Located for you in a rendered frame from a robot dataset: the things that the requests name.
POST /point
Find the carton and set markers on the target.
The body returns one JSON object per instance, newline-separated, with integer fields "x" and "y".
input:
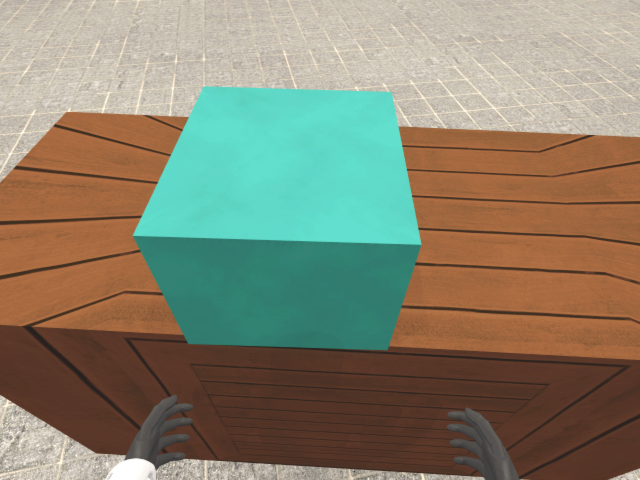
{"x": 284, "y": 218}

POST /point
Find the left robot hand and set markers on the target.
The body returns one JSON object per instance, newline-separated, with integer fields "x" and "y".
{"x": 149, "y": 441}

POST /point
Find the right robot hand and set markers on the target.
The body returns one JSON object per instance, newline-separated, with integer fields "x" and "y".
{"x": 494, "y": 463}

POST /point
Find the left robot forearm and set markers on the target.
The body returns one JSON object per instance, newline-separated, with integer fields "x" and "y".
{"x": 133, "y": 469}

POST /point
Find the pedestal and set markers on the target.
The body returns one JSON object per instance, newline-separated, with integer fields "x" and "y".
{"x": 523, "y": 305}

